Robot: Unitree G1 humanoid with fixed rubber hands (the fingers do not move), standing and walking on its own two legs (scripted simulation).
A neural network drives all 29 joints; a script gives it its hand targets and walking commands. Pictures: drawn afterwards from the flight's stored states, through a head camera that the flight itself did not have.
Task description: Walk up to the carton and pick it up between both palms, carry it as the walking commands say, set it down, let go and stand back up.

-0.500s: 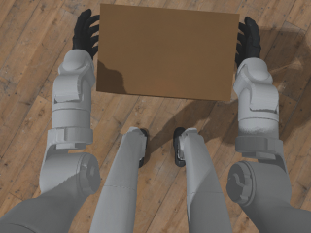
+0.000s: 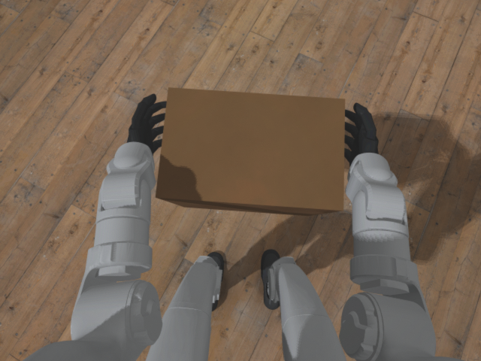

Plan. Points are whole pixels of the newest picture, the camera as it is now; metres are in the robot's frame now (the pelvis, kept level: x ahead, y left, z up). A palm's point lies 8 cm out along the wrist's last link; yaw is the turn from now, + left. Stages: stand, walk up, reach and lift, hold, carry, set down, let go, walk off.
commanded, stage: reach and lift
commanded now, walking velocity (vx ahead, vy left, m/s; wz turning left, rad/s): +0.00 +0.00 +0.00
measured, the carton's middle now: (250, 162) +0.40 +0.01 -0.10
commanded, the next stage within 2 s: hold in 1.92 s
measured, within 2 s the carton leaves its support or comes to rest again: neither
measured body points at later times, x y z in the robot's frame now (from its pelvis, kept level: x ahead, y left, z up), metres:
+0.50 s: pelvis +0.11 +0.01 +0.05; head +0.11 +0.00 +0.50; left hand +0.40 +0.20 +0.05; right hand +0.41 -0.15 +0.05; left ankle +0.10 +0.13 -0.69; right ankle +0.12 -0.09 -0.69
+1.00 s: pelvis +0.07 +0.02 +0.05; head +0.03 +0.02 +0.50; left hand +0.38 +0.20 +0.09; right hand +0.39 -0.16 +0.09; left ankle +0.10 +0.13 -0.69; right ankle +0.12 -0.09 -0.69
